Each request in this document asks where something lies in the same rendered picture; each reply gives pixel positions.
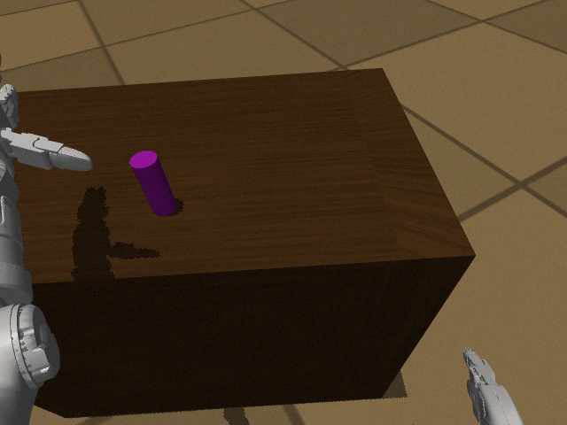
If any right robot hand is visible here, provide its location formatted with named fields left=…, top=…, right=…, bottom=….
left=463, top=347, right=524, bottom=425

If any left robot arm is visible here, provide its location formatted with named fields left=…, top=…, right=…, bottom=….
left=0, top=145, right=60, bottom=425

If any left robot hand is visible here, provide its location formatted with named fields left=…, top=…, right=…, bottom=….
left=0, top=54, right=93, bottom=171

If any can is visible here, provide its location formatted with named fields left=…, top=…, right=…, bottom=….
left=129, top=151, right=177, bottom=216

